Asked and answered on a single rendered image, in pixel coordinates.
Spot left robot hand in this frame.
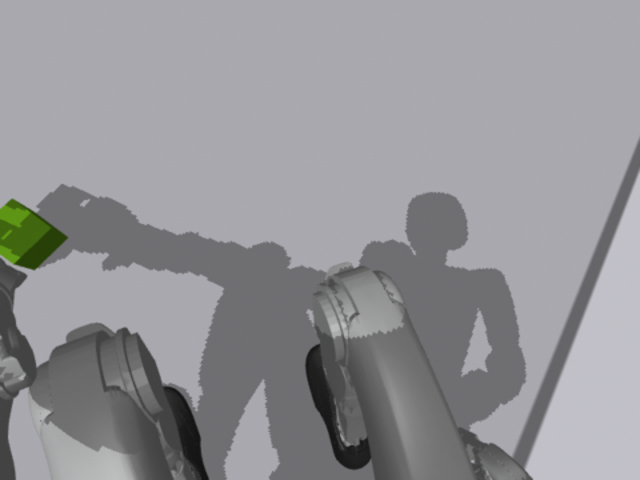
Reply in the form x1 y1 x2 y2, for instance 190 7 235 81
7 265 27 288

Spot cube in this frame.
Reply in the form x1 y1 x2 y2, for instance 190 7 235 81
0 199 68 270

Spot left robot foot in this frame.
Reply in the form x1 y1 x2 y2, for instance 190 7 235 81
163 386 209 480

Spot right robot foot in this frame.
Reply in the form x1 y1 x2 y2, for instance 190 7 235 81
306 344 371 470

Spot left robot arm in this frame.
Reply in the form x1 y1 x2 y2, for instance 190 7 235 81
0 258 37 480

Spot right robot hand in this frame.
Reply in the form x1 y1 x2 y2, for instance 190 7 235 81
458 427 533 480

